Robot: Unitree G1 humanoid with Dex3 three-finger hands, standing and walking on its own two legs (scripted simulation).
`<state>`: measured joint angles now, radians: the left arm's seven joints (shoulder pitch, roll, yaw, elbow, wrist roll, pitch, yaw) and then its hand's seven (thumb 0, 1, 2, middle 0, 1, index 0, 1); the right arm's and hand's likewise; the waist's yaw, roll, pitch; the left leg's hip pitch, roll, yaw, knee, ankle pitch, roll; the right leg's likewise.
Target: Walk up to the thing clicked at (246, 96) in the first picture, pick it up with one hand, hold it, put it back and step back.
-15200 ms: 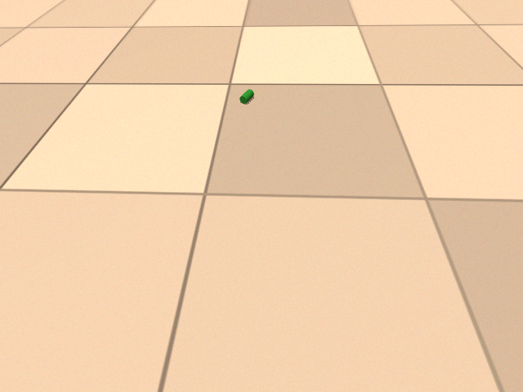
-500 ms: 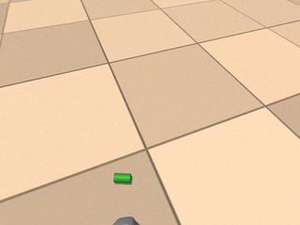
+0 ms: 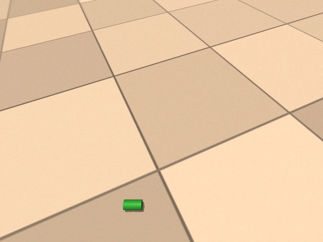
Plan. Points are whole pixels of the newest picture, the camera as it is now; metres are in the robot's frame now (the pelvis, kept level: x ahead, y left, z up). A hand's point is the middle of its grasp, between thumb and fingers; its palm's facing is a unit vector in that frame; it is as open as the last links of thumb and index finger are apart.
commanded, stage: walk up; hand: left
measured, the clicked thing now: (133, 204) +0.41 +0.26 -0.73
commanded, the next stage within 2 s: stand in 1.08 s
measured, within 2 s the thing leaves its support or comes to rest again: neither
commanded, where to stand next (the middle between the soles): +0.05 +0.03 m, yaw +1 degrees
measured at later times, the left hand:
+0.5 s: hand out of the picture +0.11 +0.25 -0.13, palm faces -0.01 -0.94 -0.34, open 7.4 cm
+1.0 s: hand out of the picture +0.09 +0.25 -0.13, palm faces +0.01 -0.94 -0.35, open 7.4 cm
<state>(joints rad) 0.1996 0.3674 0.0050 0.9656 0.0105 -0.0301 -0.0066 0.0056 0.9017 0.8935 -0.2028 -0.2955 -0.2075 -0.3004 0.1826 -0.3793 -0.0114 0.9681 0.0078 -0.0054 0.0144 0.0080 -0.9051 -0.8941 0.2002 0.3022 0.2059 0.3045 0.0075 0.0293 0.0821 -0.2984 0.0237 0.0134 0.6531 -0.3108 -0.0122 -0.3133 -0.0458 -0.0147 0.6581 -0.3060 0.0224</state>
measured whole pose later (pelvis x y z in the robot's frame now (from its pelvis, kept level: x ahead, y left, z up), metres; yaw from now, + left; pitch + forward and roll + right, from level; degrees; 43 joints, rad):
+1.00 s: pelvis +0.02 +0.00 +0.03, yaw +1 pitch -2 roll +0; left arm 0.09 0.34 0.02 1.18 0.02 -0.02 -0.01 0.00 0.90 0.89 -0.20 -0.30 -0.21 -0.30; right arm 0.09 -0.35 -0.01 1.17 0.00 0.00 0.01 0.01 -0.90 -0.89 0.20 0.30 0.21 0.30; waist 0.00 0.01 0.04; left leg -0.11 0.03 0.00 0.33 -0.18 -0.02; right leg -0.11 -0.04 -0.04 0.32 -0.17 0.03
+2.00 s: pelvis +0.03 -0.01 +0.03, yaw +1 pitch -2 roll +0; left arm 0.11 0.35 0.00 1.13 0.01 -0.01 -0.01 0.00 0.90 0.89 -0.20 -0.30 -0.21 -0.30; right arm 0.10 -0.35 0.00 1.14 -0.01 -0.01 0.01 0.01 -0.90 -0.89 0.20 0.30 0.21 0.30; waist 0.00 0.01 0.05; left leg -0.09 0.04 0.00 0.31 -0.18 -0.04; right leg -0.11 -0.03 -0.04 0.32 -0.18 0.01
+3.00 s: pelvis +0.03 -0.01 +0.03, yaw +0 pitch -2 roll +0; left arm 0.12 0.35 0.01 1.12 0.01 -0.01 -0.01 0.00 0.90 0.89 -0.20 -0.30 -0.21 -0.30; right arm 0.11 -0.35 0.00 1.13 -0.01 -0.01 0.00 0.01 -0.90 -0.89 0.20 0.30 0.21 0.30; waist 0.00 0.00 0.04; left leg -0.08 0.04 0.01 0.31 -0.19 -0.04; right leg -0.10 -0.02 -0.03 0.32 -0.18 0.01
